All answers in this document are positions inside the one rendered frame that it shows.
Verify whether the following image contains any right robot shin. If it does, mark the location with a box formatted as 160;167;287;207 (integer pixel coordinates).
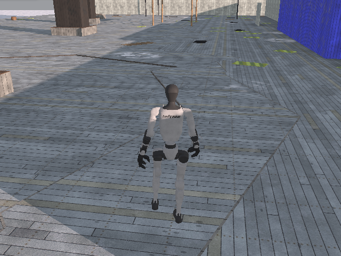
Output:
175;180;184;216

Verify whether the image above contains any left robot hand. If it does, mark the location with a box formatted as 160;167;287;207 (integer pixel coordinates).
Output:
137;154;150;169

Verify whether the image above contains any right robot hand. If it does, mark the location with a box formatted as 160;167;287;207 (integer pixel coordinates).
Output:
188;146;200;157

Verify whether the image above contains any robot right upper arm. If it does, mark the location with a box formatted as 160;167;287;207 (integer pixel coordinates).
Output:
183;108;197;137

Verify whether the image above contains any robot left forearm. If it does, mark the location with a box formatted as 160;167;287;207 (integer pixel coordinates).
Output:
139;129;151;155

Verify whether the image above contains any robot right forearm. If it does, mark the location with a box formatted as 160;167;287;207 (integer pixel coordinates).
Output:
191;129;199;148

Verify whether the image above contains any robot left upper arm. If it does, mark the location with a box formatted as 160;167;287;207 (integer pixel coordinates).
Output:
146;107;160;137

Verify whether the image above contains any right robot thigh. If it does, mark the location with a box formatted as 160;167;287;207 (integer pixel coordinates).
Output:
175;149;189;190

